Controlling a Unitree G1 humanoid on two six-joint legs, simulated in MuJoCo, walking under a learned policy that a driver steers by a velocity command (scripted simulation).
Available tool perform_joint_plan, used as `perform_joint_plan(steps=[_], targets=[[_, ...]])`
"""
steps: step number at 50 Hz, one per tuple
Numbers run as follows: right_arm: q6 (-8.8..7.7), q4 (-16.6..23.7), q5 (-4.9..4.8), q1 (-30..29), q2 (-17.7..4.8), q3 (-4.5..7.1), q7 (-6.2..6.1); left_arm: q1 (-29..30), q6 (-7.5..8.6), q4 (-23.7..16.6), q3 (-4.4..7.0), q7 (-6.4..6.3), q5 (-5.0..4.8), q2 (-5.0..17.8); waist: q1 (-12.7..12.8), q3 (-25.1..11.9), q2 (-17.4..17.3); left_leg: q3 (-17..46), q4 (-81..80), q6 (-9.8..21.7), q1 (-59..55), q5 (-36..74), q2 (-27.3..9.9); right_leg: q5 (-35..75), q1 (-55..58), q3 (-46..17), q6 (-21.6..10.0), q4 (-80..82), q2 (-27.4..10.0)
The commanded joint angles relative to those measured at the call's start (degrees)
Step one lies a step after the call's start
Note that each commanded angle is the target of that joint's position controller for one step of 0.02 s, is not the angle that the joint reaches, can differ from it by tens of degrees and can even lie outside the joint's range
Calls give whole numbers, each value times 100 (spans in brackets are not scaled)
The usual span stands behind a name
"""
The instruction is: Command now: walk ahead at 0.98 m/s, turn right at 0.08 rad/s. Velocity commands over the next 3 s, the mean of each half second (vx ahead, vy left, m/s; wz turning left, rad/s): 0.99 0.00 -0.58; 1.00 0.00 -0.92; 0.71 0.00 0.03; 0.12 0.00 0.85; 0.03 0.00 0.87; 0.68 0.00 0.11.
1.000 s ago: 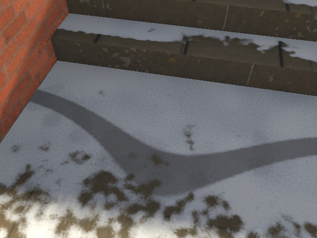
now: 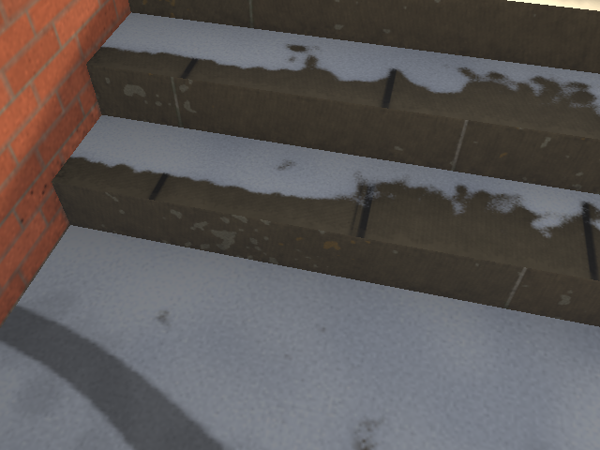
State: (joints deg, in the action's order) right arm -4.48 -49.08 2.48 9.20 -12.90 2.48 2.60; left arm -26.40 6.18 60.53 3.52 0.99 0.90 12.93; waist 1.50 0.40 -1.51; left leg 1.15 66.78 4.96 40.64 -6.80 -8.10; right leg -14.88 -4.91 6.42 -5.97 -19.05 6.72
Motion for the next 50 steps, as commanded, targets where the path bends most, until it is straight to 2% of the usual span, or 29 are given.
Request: perform_joint_plan(steps=[1,4,7,10,11,12,13,14,15,16,19,21,23,28,30,32,33,34,35,36,37,39,41,43,44,45,47,49,50], targets=[[9,571,18,-725,-163,-79,64,246,205,-446,-60,25,-80,270,-147,1023,135,-325,-1278,-182,143,931,-91,629,-1170,-1200,-586,1758,-1251],[-54,826,-92,-1384,-66,-180,129,-105,257,-432,-74,-33,-156,492,18,1010,244,-619,-2767,-192,-965,1773,283,2336,-1090,-1159,-527,2011,-1284],[-58,981,-116,-1650,-326,-145,29,-256,213,-427,-40,-98,-120,847,55,729,255,-635,-3526,-115,-1069,1580,621,4320,436,-1221,-506,1499,-1441],[-102,695,-133,-237,-904,65,-188,-181,100,-408,55,-164,39,1283,-674,-447,742,-438,-3696,81,-2695,174,1063,6398,1189,-1379,-364,-751,-1593],[-130,378,-126,913,-1104,161,-286,64,52,-462,90,-167,61,1319,-1262,-979,679,-316,-3879,116,-4045,110,820,5547,536,-1322,-329,-2199,-1407],[-137,242,30,1957,-1587,293,-415,97,65,-662,-4,-140,90,801,-1484,-1790,253,850,-3560,153,-5481,-1527,-413,3687,-644,-1203,-376,-4021,-1083],[-168,215,285,1740,-1837,369,-352,-821,51,-859,-220,-65,-332,-266,-609,-2563,-1611,3944,-4415,805,-7131,-3207,-2046,-1118,-3053,-1056,-167,-6097,-335],[-142,321,147,1315,-1291,353,-258,-1,38,-955,-86,-139,-302,532,-796,-2017,-805,4271,-5216,559,-6379,-3937,-1699,-635,-3538,-1197,-359,-6288,-610],[-194,296,97,809,-923,262,-232,650,1,-1079,-11,-107,-257,696,-666,-1004,-414,3040,-5300,380,-5397,-3055,-1432,61,-3657,-1145,-350,-5984,-893],[-226,191,99,688,-701,223,-191,825,-44,-1105,-24,-46,-210,599,-538,-604,66,2284,-5374,315,-4689,-1946,-1260,238,-3470,-1114,-330,-5793,-1076],[-297,-246,-49,937,-245,90,-172,953,-316,-1284,-71,128,15,147,-142,-63,-222,682,-5569,-7,-3717,-669,-860,295,-3319,-1045,-206,-5614,-1415],[-373,-372,-191,924,-278,97,-147,1355,-443,-1547,-111,218,54,68,-17,201,-291,-19,-5824,-140,-3445,-229,-794,583,-3700,-896,-98,-5528,-1561],[-439,-372,-163,816,-222,62,-115,1843,-444,-1767,-159,279,43,85,48,477,-200,-944,-5966,-294,-3012,896,-427,1272,-3610,-591,-58,-5009,-1462],[-537,-351,-163,973,-868,131,-244,2952,-395,-2158,-238,382,49,351,22,775,21,-1892,-6073,-451,-3374,3548,-225,2206,-2829,370,-314,-2507,-930],[-416,-291,-162,1125,-1211,176,-367,2641,-357,-2050,-188,343,41,616,249,362,-267,-1911,-5289,-525,-4154,5834,-365,1880,-2349,578,-453,-2180,-506],[-185,-143,-56,799,-1396,227,-467,864,-402,-1657,-55,184,10,926,1177,-640,-789,-1839,-3238,-369,-4364,7412,-694,1125,-879,522,-725,-2707,-257],[-96,36,-76,457,-1440,257,-451,-341,-375,-1289,90,96,35,1155,1688,-1114,-641,-1625,-1573,-218,-3834,6872,-724,986,330,215,-958,-2282,-221],[-31,100,-102,250,-1380,288,-339,-765,-353,-1060,275,-3,-22,1354,1772,-1031,76,-1571,568,-283,-2658,3350,-98,945,1332,-199,-1097,-1664,-297],[-108,362,62,62,-448,60,-233,-146,-415,-1008,407,-80,-42,1844,1006,-57,1612,-1294,3036,-444,-270,-2070,925,2638,1492,-1426,-1243,-1983,-793],[-248,997,-1,708,-366,-45,-232,268,-469,-1334,457,-55,68,2284,231,-1346,1466,-133,3566,-502,833,-2041,981,2212,2464,-3929,-2240,-901,-1680],[-371,1057,47,572,-560,-87,-279,428,-495,-1530,478,-85,143,2068,267,-1297,730,267,3333,-503,1151,-1711,751,147,2216,-5002,-2246,305,-2103],[-358,1119,182,117,-609,-132,-304,643,-436,-1428,284,-148,46,1339,-62,-292,-273,237,3085,-546,1171,-1217,419,-97,723,-4461,-1737,660,-1753],[-111,1284,305,74,-308,-257,-266,713,-276,-1447,135,-191,-59,1032,-377,-41,-385,80,3634,-702,1105,-1192,255,1379,-530,-3668,-1563,394,-1351],[68,1659,281,-325,-33,-364,-277,488,-120,-1352,87,-172,-55,1096,-369,-2,-302,-179,4332,-752,1617,-1458,324,2004,-1142,-3409,-1522,316,-1127],[115,1941,221,-931,291,-457,-342,80,-66,-1172,74,-131,10,1158,-126,3,186,-348,6261,-629,2917,-2275,514,2188,-706,-3803,-1675,153,-1343],[119,2289,191,-1425,385,-506,-414,-332,8,-1037,51,-99,58,1151,0,125,153,-52,6731,-452,3991,-2734,447,1727,-280,-3908,-1525,98,-1439],[46,2910,344,-2606,833,-743,-465,-928,32,-675,57,-88,54,1117,153,430,-76,35,6354,-89,4815,-3090,423,1295,-215,-3544,-961,-1,-1179],[137,3008,273,-2739,604,-793,-399,-656,-99,-743,-18,-222,-64,985,134,457,-419,-692,4093,-132,3340,-2630,533,2063,-996,-3054,-868,1310,-1049],[153,3163,302,-2858,552,-770,-405,-367,-157,-832,-36,-304,-97,874,90,402,-231,-605,3227,-113,2153,-2430,431,3140,-1391,-2875,-926,1714,-1121]])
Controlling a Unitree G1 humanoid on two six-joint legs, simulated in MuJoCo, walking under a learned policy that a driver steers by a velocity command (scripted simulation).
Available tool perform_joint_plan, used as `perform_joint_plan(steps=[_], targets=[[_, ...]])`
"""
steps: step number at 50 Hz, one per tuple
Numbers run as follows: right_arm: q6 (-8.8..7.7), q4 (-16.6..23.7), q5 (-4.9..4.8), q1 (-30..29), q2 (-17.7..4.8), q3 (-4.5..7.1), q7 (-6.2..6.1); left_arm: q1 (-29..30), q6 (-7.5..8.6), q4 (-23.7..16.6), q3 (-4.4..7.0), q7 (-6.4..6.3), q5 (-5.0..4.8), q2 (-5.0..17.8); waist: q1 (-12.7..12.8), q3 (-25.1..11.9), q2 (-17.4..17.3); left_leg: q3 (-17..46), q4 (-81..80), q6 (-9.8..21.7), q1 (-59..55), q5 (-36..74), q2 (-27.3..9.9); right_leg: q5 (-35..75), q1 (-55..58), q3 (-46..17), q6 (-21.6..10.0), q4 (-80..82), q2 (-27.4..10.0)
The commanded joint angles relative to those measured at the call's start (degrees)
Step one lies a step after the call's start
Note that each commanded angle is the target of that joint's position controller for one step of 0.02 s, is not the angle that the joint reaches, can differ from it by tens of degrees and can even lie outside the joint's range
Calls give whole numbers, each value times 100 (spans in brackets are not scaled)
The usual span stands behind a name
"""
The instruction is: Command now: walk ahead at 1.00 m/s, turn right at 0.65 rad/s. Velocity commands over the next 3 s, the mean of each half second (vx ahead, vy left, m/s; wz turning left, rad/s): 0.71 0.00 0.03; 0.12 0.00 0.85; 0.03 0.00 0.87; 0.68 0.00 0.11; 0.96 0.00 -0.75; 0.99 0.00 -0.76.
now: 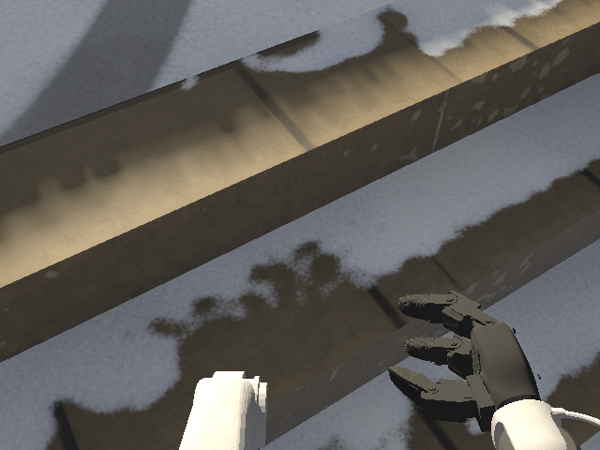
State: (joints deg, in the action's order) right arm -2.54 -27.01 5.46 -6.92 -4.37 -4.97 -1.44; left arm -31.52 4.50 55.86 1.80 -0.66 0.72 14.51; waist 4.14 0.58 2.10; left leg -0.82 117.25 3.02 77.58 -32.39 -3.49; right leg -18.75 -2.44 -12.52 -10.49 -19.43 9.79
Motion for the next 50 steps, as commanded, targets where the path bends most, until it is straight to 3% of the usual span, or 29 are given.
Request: perform_joint_plan(steps=[1,2,4,5,6,7,8,9,10,12,14,17,18,21,23,25,26,27,28,30,33,37,39,45,46,47,48,49,50], targets=[[2,618,-36,-289,-346,22,3,726,33,-578,104,-141,-158,595,-658,-241,-481,-842,-2654,171,-3498,882,189,6346,-1956,28,-254,1539,-1235],[30,259,-176,702,-578,129,-78,996,110,-792,212,-127,-400,865,-1029,-1231,-159,-827,-3602,159,-5718,1488,627,9395,-2203,199,-248,1006,-1157],[34,-207,-396,2601,-1316,589,-196,1363,433,-805,598,-82,-348,1726,-2053,-2412,1030,-76,-4815,225,-6920,790,676,12101,-589,-316,-154,-1461,-1995],[18,-677,-337,3507,-1774,810,-155,1762,520,-904,678,7,-258,1616,-2547,-2488,175,142,-6240,354,-7624,467,831,10966,-764,-99,-4,-3582,-1450],[-6,-1300,-221,3790,-2218,951,-112,2139,665,-1120,393,182,-77,305,-2107,-1874,-2273,2764,-7879,909,-7986,1531,-332,2508,-2548,-265,351,-6417,212],[98,-1156,-349,2646,-2106,992,-119,756,642,-1414,251,329,143,-55,-842,-2462,-2698,6312,-9600,1344,-8039,862,-1361,1136,-3630,-760,314,-8087,418],[110,-1113,-482,1869,-1485,910,-52,1188,522,-1461,262,386,281,111,-639,-1589,-1269,6339,-9485,1574,-7484,-1071,-1214,1284,-4308,-181,320,-9060,94],[-32,-1605,-527,1958,-818,747,-18,1828,502,-1881,46,385,397,-445,-432,-224,-458,5277,-9477,1366,-6392,-841,-1004,1335,-4917,-12,235,-9190,-66],[-158,-2050,-470,2263,-377,661,-33,2180,452,-2103,-137,365,441,-856,-242,261,138,4089,-9251,1118,-5907,468,-883,1161,-5252,-83,210,-9406,-123],[-364,-2705,-429,3031,-250,670,67,2817,236,-2409,-240,188,317,-941,-447,372,-175,2396,-9193,950,-6112,2747,-568,-84,-6249,166,204,-10708,-113],[-439,-2830,-544,2811,-369,678,210,2978,145,-2698,-315,80,342,-726,-16,550,-71,1209,-9576,591,-5624,4216,-146,-647,-6183,870,252,-9140,-643],[-475,-2731,-460,3156,-819,689,41,3784,102,-3269,-365,98,297,-555,-265,428,-504,949,-10466,821,-5286,7501,-21,-635,-5053,1883,669,-7282,-880],[-490,-2751,-431,3444,-1119,829,-82,3993,138,-3494,-366,67,279,-549,-440,117,-952,1159,-10476,922,-6277,8184,-178,-932,-5477,1744,674,-7204,-1029],[-186,-3145,-438,5239,-1266,1008,-323,5466,135,-3936,-490,191,388,-809,-1469,-496,-584,1731,-10055,1003,-9381,7891,-360,-1294,-7403,1608,537,-7030,-1163],[90,-2749,-318,4637,-1066,1040,-287,5433,82,-4066,-709,276,36,-1235,-1133,-732,-450,1533,-10409,883,-7854,8506,-13,-463,-4666,2152,695,-4443,-740],[-115,-2044,-593,3579,-1915,1285,-37,2997,-143,-3637,-316,22,-414,-587,311,-2389,-1101,1679,-8759,371,-6674,10003,105,429,-522,1537,759,-3043,-629],[-404,-1501,-876,2997,-1820,1240,72,1339,43,-3177,19,23,7,105,1184,-3666,-28,1367,-5881,-224,-4842,7789,387,2562,1898,-749,2,-2904,-2716],[-604,-1074,-882,2393,-1866,1261,127,1299,-29,-3213,226,-83,136,803,1197,-5026,1874,755,-2263,-531,-4753,792,1316,6212,1941,-2877,-981,-1766,-4334],[-526,-1068,-631,2249,-1902,1366,130,1594,-102,-3027,187,-146,95,519,792,-4308,959,920,-1120,-474,-4009,858,918,6291,1359,-2131,-995,-1992,-3736],[-96,-1167,-512,2486,-1076,1229,-28,2287,-40,-2555,36,-349,51,-315,43,-1805,-64,543,-1452,-442,-2806,737,268,2952,325,-714,-326,-1912,-3008],[543,-1043,-266,2737,-797,1044,-116,2596,36,-2065,-11,-357,161,-613,-864,29,-395,505,-1410,-362,-3106,838,142,671,-1977,78,189,-958,-2700],[782,-619,-343,2455,-1049,982,-114,2913,64,-1977,45,-268,274,-201,-1308,330,159,244,-3301,-439,-3512,1749,46,1074,-2541,1427,171,-335,-2651],[916,-597,-387,2656,-1191,1041,-143,3181,102,-2065,80,-264,365,175,-1480,-254,478,-542,-3233,-399,-4569,1921,152,2408,-2397,2051,186,-483,-2719],[733,-269,-502,3186,-1716,1196,-152,3200,-315,-2447,212,31,-21,664,-1748,-1030,275,-859,-7184,369,-7095,2240,289,3556,-1463,2665,732,-3165,-2525],[585,-378,-488,3270,-1675,1217,-133,3121,-508,-2460,230,77,-52,625,-1841,-463,-370,-502,-8562,590,-7109,2193,447,1107,-2016,2609,869,-4601,-2140],[528,-372,-519,2821,-1946,1238,-91,2784,-625,-2708,110,146,27,192,-1103,505,-1269,1035,-8021,932,-6715,4248,241,-1411,-4014,2115,1250,-6751,-1441],[447,-45,-531,2233,-2209,1185,-56,2215,-637,-3086,48,82,281,-75,-317,-25,-1114,3251,-8627,1461,-6481,6779,-731,-1035,-4488,1269,1781,-7573,-1221],[469,155,-468,1715,-2649,1339,-147,2105,-557,-3240,41,-9,362,-56,-222,-507,-1336,4268,-9860,1718,-5870,3850,-1298,-867,-4101,1100,1889,-7592,-1275],[494,294,-401,1184,-2377,1299,-209,2483,-446,-3285,107,-35,335,197,-86,67,-960,4106,-10058,1622,-5152,1551,-1002,-338,-4109,974,1885,-7371,-1338]])
Over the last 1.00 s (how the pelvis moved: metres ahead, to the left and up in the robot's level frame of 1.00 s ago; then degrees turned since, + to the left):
0.85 -0.22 0.00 -47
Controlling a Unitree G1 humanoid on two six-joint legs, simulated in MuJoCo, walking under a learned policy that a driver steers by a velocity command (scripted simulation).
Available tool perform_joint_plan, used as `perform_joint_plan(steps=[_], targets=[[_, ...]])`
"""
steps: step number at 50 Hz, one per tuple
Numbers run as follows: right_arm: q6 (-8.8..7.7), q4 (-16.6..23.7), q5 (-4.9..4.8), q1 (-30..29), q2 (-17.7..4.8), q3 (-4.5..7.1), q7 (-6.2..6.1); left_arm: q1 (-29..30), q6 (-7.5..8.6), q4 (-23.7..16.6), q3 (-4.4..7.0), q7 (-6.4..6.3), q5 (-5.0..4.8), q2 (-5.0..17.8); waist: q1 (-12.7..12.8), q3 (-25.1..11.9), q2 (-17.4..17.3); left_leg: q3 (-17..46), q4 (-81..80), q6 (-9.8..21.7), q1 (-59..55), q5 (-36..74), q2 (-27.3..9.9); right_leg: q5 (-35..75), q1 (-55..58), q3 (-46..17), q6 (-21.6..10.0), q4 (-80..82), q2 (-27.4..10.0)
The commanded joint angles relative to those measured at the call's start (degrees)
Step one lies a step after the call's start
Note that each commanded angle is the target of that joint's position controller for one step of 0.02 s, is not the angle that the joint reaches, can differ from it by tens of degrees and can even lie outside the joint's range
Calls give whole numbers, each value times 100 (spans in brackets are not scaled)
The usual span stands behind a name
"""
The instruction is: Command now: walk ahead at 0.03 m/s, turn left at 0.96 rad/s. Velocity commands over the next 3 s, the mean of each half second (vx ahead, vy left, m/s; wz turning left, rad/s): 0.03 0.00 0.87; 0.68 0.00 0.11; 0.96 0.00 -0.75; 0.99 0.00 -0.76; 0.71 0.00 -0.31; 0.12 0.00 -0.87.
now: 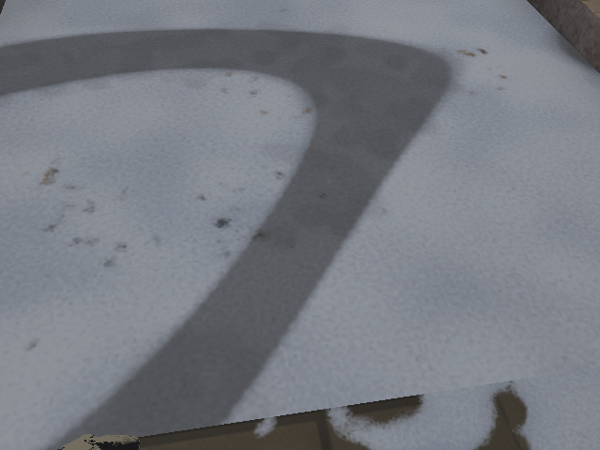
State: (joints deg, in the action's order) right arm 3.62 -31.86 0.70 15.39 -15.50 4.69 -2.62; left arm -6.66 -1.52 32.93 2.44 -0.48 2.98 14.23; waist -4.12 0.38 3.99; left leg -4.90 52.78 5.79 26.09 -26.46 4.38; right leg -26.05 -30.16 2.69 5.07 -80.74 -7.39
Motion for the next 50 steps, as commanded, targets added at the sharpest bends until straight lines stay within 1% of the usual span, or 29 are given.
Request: perform_joint_plan(steps=[1,2,6,10,12,13,14,15,16,17,18,20,21,22,24,26,28,34,37,39,41,42,43,44,45,46,47,48,50], targets=[[-98,738,153,-1286,-1098,277,-147,434,178,-1185,79,-57,73,326,716,304,-1139,4468,-3290,1322,331,36,-1446,482,-1519,-701,198,-1118,455],[-131,677,169,-1182,-889,209,-101,493,142,-1096,133,-70,-34,572,644,297,-764,3858,-3160,1027,235,306,-1239,543,-1383,-609,51,-358,452],[-244,355,268,-632,-788,252,-103,574,3,-1059,-54,-123,-222,31,334,-555,-696,3308,-2463,954,-601,3481,-1140,-163,-469,-350,-413,1392,700],[-185,353,165,-789,-687,289,21,150,123,-945,-144,-152,-347,-142,442,-1254,-882,3414,-2180,626,-1082,5490,-1099,214,509,-633,-661,2846,866],[-120,371,31,-1164,-544,288,128,-245,203,-731,-186,-155,-408,-299,756,-964,-701,2974,-1773,183,-689,4813,-589,1162,1474,-294,-641,4823,1075],[-126,385,-70,-1173,-328,291,215,-331,198,-578,-113,-224,-296,-41,697,-759,102,2331,-701,-194,0,2757,-83,2135,2141,-852,-795,5737,464],[-163,367,-20,-560,-42,263,249,-231,95,-690,-18,-287,-271,488,313,-914,1543,1173,1040,-611,1443,-883,676,5118,3078,-2425,-1237,5690,-1214],[-226,262,204,-110,-394,358,257,99,60,-1007,87,-322,-129,690,257,-1568,1332,965,2736,-923,1552,-1312,417,5798,2711,-3270,-1868,5711,-2048],[-234,111,297,-334,-489,394,234,361,80,-1149,-6,-360,-75,343,244,-1448,620,982,3946,-1016,1639,-702,107,4541,2305,-3086,-2023,5772,-1760],[-213,143,359,-797,-433,305,261,362,112,-1009,-114,-396,-64,12,203,-797,47,1004,4101,-1031,1962,-68,-31,2860,1954,-2330,-1825,5844,-1220],[-158,100,340,-930,-373,257,300,413,140,-918,-112,-418,-71,-12,175,-463,-54,974,4331,-1057,2048,415,-69,2433,1786,-1758,-1671,5786,-765],[-49,61,88,-928,-210,101,440,-2,189,-616,-33,-436,-73,160,278,-90,-9,877,3373,-1136,2113,769,111,2624,1913,-1040,-1686,5757,-300],[-41,197,47,-1118,-69,18,463,-260,187,-525,40,-425,-58,325,323,-88,207,968,3077,-1194,2191,686,158,2780,2118,-1099,-1806,5661,-341],[-42,193,44,-1165,-85,-15,462,-455,208,-469,80,-409,-73,363,426,-285,100,955,2740,-1228,2214,505,191,2998,2498,-1110,-1853,5653,-443],[-71,201,111,-1279,-26,-100,443,-979,247,-294,192,-349,9,569,703,-629,272,834,2275,-1135,2491,251,154,514,3097,-1473,-1963,6150,-630],[-112,119,119,-1367,-60,-140,517,-1096,299,-234,241,-263,-9,685,876,-572,406,483,1674,-1005,2340,89,69,-1121,2963,-1641,-1933,6754,-798],[-232,202,159,-1698,-45,-142,571,-1263,433,-123,291,-235,-51,786,976,-546,280,699,1560,-765,2363,358,-145,-1548,3004,-2085,-1950,7096,-1202],[-549,196,131,-1845,54,-222,657,-1367,745,419,311,-90,-77,698,682,-160,142,384,1479,-276,2123,829,-702,-1147,2423,-1528,-1894,7567,-1185],[-534,57,35,-1384,152,-276,665,-1004,726,598,336,-36,-213,712,447,-162,229,125,-3,-9,474,778,-699,-101,1638,-508,-1689,7723,-823],[-489,36,16,-1299,96,-241,631,-1346,635,812,379,-17,-194,837,620,36,196,-223,-1219,46,-266,337,-499,44,1673,-443,-1803,7761,-915],[-501,-108,45,-719,74,-170,520,-1468,492,1017,407,5,-224,945,413,-4,-16,-492,-2371,182,-1064,917,-321,703,1936,-379,-1862,7037,-937],[-531,-355,120,-82,-38,-95,417,-1328,448,1078,393,29,-207,950,99,-205,-225,-712,-2639,203,-1745,978,-31,1781,1813,-132,-1842,5972,-689],[-612,-649,134,779,-283,53,379,-964,464,989,341,72,-253,724,-402,-424,-704,-186,-3009,84,-2935,1440,-316,2873,1034,234,-1730,4144,-184],[-688,-742,197,1485,-649,139,348,-292,525,638,228,106,-314,306,-777,-496,-1310,1457,-3388,-162,-3892,474,-1373,1455,-882,239,-1482,2101,373],[-682,-506,216,1426,-1056,143,257,141,594,218,105,43,-465,-364,-774,-745,-2070,3232,-3408,-176,-4517,1685,-2309,278,-2745,-709,-1253,-130,1239],[-643,-464,345,1216,-1168,213,203,96,567,96,131,-35,-393,-272,-702,-1289,-1978,4334,-4104,491,-4625,349,-3171,741,-3835,-1165,-1064,-2572,1197],[-685,-626,360,868,-705,54,231,908,546,-142,117,-146,-291,-289,-357,-330,-1311,3469,-3963,641,-4113,277,-3141,790,-5078,-970,-1042,-4520,955],[-774,-876,407,857,-145,-139,306,1217,581,-270,-22,-189,-254,-614,-186,29,-1011,2656,-3675,553,-3617,772,-2858,583,-5665,-890,-1113,-5889,1015],[-984,-1597,350,1293,435,-363,415,977,540,-398,-274,-87,-163,-1093,405,272,-578,1658,-3735,-2,-2807,672,-2621,305,-6058,-1152,-1402,-6839,918]])
Over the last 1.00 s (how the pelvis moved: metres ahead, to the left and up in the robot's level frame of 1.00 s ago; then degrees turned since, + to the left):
0.56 0.05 0.30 30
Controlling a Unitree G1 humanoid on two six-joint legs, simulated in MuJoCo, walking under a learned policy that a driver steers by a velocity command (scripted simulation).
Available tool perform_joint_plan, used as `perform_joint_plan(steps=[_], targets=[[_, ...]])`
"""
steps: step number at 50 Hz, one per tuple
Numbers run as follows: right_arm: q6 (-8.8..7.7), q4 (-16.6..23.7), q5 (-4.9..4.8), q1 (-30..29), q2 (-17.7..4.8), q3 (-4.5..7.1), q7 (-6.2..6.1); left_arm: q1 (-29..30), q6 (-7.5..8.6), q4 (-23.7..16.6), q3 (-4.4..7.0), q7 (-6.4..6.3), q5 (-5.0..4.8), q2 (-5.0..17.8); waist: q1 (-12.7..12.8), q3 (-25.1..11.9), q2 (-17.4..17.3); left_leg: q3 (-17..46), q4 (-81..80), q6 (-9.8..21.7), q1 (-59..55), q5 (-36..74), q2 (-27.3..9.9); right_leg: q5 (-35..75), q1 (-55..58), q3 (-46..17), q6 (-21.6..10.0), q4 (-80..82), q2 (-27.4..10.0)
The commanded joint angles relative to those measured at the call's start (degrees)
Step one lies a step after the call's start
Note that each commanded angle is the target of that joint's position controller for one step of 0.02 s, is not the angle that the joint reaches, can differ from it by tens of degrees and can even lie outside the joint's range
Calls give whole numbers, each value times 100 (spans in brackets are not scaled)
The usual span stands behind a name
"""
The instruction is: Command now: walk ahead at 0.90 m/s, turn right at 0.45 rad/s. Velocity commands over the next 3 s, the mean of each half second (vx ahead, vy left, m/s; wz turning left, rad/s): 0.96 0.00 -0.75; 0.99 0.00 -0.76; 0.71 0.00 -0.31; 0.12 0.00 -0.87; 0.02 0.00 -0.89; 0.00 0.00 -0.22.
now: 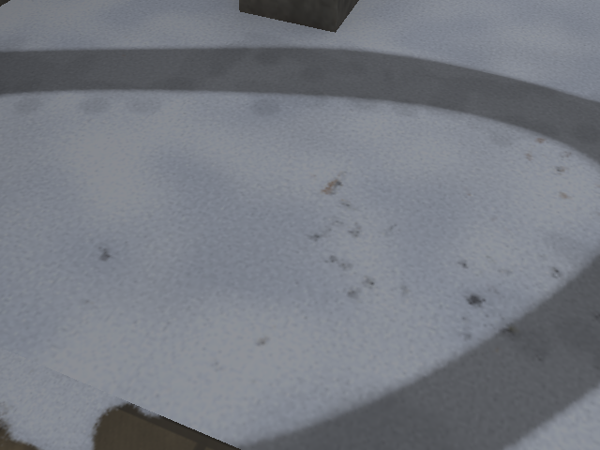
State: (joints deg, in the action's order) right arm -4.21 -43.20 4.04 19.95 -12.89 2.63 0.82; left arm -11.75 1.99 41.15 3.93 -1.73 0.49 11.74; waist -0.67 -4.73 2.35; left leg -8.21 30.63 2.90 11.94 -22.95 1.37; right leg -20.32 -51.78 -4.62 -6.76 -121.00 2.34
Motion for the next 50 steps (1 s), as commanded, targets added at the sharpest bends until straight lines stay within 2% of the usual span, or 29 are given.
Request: perform_joint_plan(steps=[1,3,6,8,9,11,12,13,14,15,16,18,20,22,23,26,28,29,30,31,32,33,34,35,37,42,46,48,50], targets=[[-276,-791,-81,856,396,-224,149,1444,103,-1302,-534,124,83,-1028,387,1082,-375,1552,-1779,-77,-616,109,-2134,-104,-3724,-419,-385,-2687,-52],[-396,-1004,-143,396,144,-190,229,1939,-70,-1506,-606,198,-65,-897,652,1582,-407,618,-2609,-465,964,-233,-1569,156,-2979,225,-384,-1030,78],[-445,-1244,-381,840,6,-276,-30,2319,-342,-1598,-578,220,-127,-464,468,1584,-388,-336,-3587,-264,1276,3433,-1220,178,-1433,1448,-353,695,103],[-418,-1020,-599,588,-660,-161,-181,1261,-453,-1182,-480,224,-83,-137,1031,180,-368,-1220,-2679,-333,399,8815,-943,-106,780,2135,-626,2127,251],[-531,-819,-685,753,-1294,16,-286,1351,-437,-1299,-468,219,-64,8,986,-180,-507,-981,-2078,-141,-82,10757,-1273,-391,1447,2308,-575,3322,238],[-417,-460,-547,513,-1823,251,-451,110,-525,-1016,-221,197,-50,328,1463,-1084,-1408,-601,271,50,-1453,12975,-1863,-1854,2146,2019,-603,4190,616],[-287,-64,-458,247,-1846,347,-345,-363,-455,-920,-40,238,-28,824,1430,-1346,-1530,-316,1983,228,-1447,12629,-1881,-2832,2725,1382,-761,5165,912],[-334,149,-440,117,-1403,355,-233,-354,-309,-1026,171,321,-40,1250,1418,-1332,-786,-143,4580,244,-149,8178,-1352,-2524,3814,-509,-1308,6741,486],[-458,687,-312,-695,-347,131,164,246,-264,-836,244,255,-268,1365,1005,-785,1326,398,7318,35,2961,1866,312,-2893,4164,-3538,-1978,8854,-61],[-626,1443,-10,-1207,-184,84,288,375,-280,-887,251,208,-193,1350,795,-796,608,1469,9184,10,4210,1500,413,-2836,4380,-5278,-2305,9858,-642],[-695,1697,33,-1418,-15,0,269,60,-169,-598,242,177,-144,1268,720,-461,-181,1625,9764,27,4846,1262,222,-2611,4273,-5651,-2141,10288,-972],[-508,2083,69,-1575,685,-400,51,-733,125,209,128,106,148,790,40,995,-998,1597,9618,3,5685,333,-13,-1286,3112,-4210,-1537,9967,-612],[-112,1989,25,-1248,417,-468,-72,-200,314,177,75,110,160,778,-576,1582,-1143,1477,7684,-122,5032,-614,-407,-1187,1570,-2491,-1075,10101,-179],[51,2160,-156,-1633,-297,-346,-149,179,425,69,31,115,79,905,-593,1850,-956,1101,5058,-433,3647,-19,-717,-358,381,-1870,-1041,10792,143],[45,2262,-183,-1845,-518,-310,-101,22,469,44,79,63,72,1058,-402,1625,-895,956,3905,-548,2735,613,-820,149,376,-1770,-1074,11071,178],[23,1912,-334,-1402,-150,-377,92,-311,497,17,243,71,-21,1502,-155,237,-376,743,1730,-447,-244,2409,-417,1569,1344,-1344,-893,11022,276],[54,1664,-402,-1108,-553,-199,5,-602,443,79,378,124,-13,1812,-252,-324,-81,553,691,-396,-224,1606,110,4307,3422,-1344,-652,9819,243],[2,1571,-458,-562,-867,-47,-89,-436,447,36,420,174,24,1916,-682,-609,193,604,219,-379,-624,1539,95,5150,3931,-1412,-433,8610,200],[-49,1330,-472,342,-1202,128,-211,-84,475,-110,415,259,64,1806,-1212,-1123,190,729,-137,-359,-1710,1671,-82,5082,3795,-1345,-185,7097,220],[-103,1041,-259,1072,-1419,252,-320,48,503,-298,262,288,135,1049,-1255,-1262,-223,1334,136,-269,-2988,1077,-858,1755,2533,-1105,-121,5635,403],[-104,900,-35,1627,-1426,217,-297,264,503,-638,-42,215,258,161,-1190,-943,-1167,2468,701,-520,-3420,2134,-1963,-907,1135,-630,-145,3915,357],[-133,1092,163,596,-1578,247,-219,-762,436,-900,-55,179,-201,382,-254,-1848,-2250,5324,-751,274,-3739,959,-2869,-490,176,-332,-4,3233,393],[-145,1294,90,-175,-960,184,-162,-461,276,-660,-20,129,-7,742,-230,-1164,-1024,4966,-1193,585,-2705,-574,-2630,255,125,-82,4,3110,-112],[-183,1226,-9,-374,-573,59,-130,-56,180,-712,17,223,126,882,-238,-512,-550,4189,-1280,601,-1907,-783,-2335,514,169,-36,36,3265,-257],[-294,723,-55,-35,-549,24,-143,369,42,-892,-14,427,167,766,-132,299,-126,2930,-1402,420,-1044,304,-2012,510,42,-117,96,3471,-555],[-416,-38,-205,412,-614,-16,-62,1010,-92,-1359,-227,549,227,604,163,903,-707,976,-2006,63,-486,3076,-1425,961,116,-33,125,4987,-398],[-370,-358,-240,741,-929,-12,-61,1643,13,-1369,-394,691,153,517,19,1231,-439,-71,-2741,33,-233,5259,-1180,1848,1908,1215,-157,7431,-12],[-316,-481,-278,1037,-1355,58,-139,1411,58,-1208,-351,648,180,683,212,841,-858,-201,-1969,20,-919,7736,-1364,1515,2692,1495,-320,7763,435],[-186,-500,-300,857,-1726,121,-239,-240,82,-723,-169,492,240,1047,1146,-47,-1177,-173,351,95,-895,8707,-1569,1034,4498,1199,-562,8111,644]])
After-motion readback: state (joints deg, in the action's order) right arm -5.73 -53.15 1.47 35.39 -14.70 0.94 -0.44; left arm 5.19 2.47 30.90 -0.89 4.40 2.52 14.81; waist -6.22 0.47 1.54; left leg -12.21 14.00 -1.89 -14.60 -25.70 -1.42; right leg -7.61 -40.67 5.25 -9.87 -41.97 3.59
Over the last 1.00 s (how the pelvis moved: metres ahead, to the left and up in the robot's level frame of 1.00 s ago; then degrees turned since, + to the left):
0.12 0.08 0.04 29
